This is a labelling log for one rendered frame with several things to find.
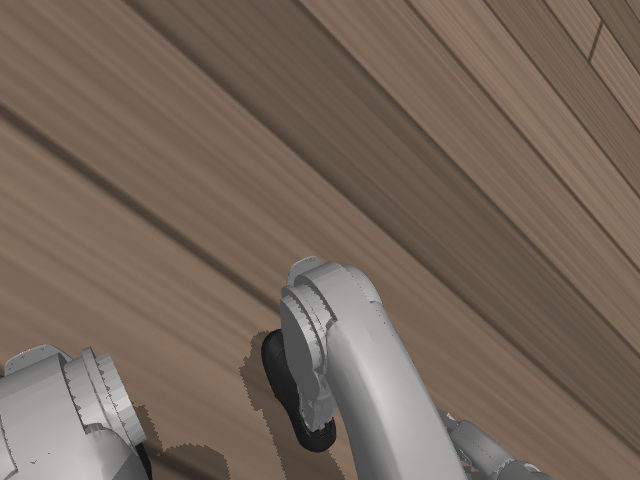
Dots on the left robot foot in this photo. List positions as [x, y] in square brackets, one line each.
[144, 459]

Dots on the right robot arm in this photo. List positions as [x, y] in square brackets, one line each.
[522, 470]

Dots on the right robot hand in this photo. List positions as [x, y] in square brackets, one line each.
[476, 448]

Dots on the right robot foot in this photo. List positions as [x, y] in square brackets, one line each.
[285, 390]

